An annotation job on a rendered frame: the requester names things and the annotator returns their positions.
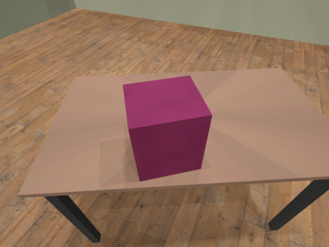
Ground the carton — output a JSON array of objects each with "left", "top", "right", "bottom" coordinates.
[{"left": 123, "top": 76, "right": 212, "bottom": 182}]

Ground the table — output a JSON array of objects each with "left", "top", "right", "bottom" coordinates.
[{"left": 18, "top": 68, "right": 329, "bottom": 243}]

